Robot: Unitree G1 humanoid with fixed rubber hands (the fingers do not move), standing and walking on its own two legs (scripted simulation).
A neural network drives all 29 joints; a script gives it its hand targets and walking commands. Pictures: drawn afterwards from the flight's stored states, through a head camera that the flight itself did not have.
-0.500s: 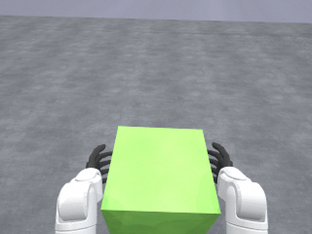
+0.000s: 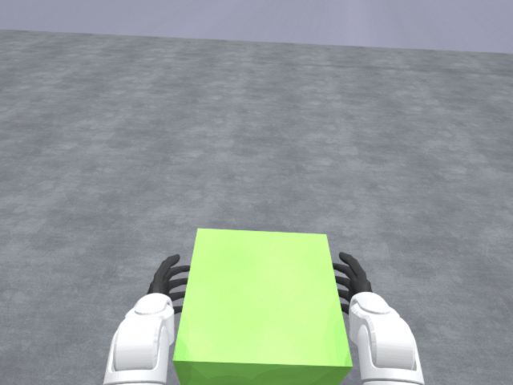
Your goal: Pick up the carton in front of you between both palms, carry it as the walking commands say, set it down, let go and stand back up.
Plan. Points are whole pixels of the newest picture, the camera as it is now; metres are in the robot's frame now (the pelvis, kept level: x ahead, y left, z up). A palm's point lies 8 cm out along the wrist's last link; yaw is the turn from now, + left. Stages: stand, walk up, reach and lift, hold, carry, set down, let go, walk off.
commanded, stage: carry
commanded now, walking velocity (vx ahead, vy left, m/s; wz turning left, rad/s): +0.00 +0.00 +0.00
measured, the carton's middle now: (257, 325) +0.27 +0.00 -0.03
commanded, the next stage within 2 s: none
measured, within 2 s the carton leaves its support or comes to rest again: neither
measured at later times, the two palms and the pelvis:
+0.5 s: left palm (155, 319) +0.24 +0.15 +0.04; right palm (360, 317) +0.25 -0.15 +0.04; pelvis -0.04 +0.00 +0.00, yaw +0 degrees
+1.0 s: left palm (149, 328) +0.23 +0.16 +0.04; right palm (359, 324) +0.23 -0.14 +0.04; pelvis -0.06 +0.01 +0.00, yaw +0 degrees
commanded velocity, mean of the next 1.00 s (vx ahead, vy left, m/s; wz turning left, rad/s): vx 0.02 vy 0.00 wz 0.00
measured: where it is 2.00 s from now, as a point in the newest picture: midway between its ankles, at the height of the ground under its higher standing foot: outside the picture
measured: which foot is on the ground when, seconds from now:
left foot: down 0.00-1.00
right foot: down 0.00-1.00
